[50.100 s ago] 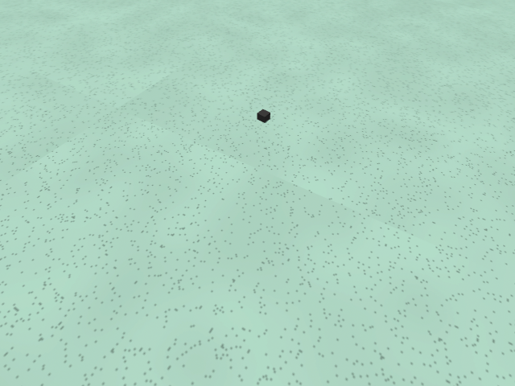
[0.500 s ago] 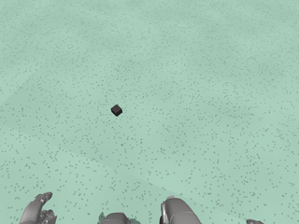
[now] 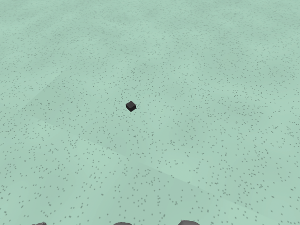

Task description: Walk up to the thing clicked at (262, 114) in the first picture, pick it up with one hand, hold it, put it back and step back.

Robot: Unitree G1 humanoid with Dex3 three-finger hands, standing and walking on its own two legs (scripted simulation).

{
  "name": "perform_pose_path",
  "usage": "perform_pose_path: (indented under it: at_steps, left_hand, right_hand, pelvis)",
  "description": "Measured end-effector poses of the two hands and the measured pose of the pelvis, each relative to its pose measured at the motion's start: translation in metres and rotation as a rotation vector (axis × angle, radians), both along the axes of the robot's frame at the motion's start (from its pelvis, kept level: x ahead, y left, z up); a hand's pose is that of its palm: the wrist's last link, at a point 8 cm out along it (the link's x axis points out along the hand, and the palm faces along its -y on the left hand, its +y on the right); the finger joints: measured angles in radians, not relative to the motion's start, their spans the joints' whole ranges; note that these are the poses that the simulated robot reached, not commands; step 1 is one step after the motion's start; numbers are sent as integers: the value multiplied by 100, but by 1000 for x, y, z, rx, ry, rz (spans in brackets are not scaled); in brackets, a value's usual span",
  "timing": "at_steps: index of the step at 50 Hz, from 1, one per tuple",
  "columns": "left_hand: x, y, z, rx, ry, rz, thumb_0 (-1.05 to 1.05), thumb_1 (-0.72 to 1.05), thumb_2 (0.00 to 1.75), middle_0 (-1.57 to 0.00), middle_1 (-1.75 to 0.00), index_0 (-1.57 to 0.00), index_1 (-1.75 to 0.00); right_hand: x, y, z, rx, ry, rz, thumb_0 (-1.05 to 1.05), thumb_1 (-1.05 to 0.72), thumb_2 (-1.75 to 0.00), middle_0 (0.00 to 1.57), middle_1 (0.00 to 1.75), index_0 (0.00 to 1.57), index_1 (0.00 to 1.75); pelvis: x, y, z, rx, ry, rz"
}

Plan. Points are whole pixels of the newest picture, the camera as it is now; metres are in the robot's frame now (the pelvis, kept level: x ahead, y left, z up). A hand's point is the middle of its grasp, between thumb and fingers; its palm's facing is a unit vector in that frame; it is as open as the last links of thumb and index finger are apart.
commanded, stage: step back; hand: left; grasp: from above
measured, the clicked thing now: (130, 106) +1.07 +0.22 -0.73
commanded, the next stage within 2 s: stand in 0.88 s
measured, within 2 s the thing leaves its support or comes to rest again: neither
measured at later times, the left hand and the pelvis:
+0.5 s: hand out of the picture +0.07 +0.28 -0.14, palm faces +0.00 -0.93 -0.37, open 7.4 cm; pelvis +0.00 +0.02 +0.01, yaw +0 degrees
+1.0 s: hand (61, 216) +0.16 +0.27 -0.13, palm faces -0.05 -0.93 -0.36, open 7.3 cm; pelvis +0.03 +0.02 +0.02, yaw -2 degrees
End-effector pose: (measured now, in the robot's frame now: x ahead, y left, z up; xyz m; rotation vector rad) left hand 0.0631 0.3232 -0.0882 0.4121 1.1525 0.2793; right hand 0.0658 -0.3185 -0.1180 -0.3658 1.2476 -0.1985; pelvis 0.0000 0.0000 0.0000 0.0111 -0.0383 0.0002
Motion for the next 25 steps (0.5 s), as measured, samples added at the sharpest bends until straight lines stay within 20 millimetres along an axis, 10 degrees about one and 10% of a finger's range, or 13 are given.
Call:
perform_pose_path:
  at_steps: [9,25]
  left_hand:
    - [-30,11,-9,-51,59,22,1,91,89,-20,-30,-20,-30]
    - [-2,-3,-16,-96,15,5,1,90,89,-21,-30,-21,-30]
  right_hand:
    - [-39,23,13,23,-12,-24,1,-90,-89,21,30,20,30]
    - [4,20,13,-5,-58,-8,1,-90,-89,21,30,20,30]
  pelvis:
    - [-14,6,9,9,-14,-8]
    - [3,17,5,-5,-7,-2]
